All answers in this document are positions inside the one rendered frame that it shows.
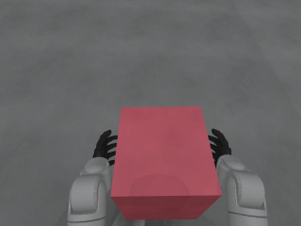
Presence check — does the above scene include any robot left forearm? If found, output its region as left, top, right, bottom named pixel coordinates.
left=67, top=156, right=112, bottom=226

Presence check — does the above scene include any robot left thigh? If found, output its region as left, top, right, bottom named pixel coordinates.
left=111, top=213, right=146, bottom=226

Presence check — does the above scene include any robot right hand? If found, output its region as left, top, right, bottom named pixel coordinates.
left=208, top=129, right=231, bottom=168

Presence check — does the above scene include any robot right forearm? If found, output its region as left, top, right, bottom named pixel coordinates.
left=215, top=154, right=268, bottom=226

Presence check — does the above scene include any robot left hand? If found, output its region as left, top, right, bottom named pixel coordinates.
left=92, top=130, right=118, bottom=166

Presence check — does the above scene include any carton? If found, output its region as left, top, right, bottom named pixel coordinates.
left=110, top=106, right=222, bottom=220

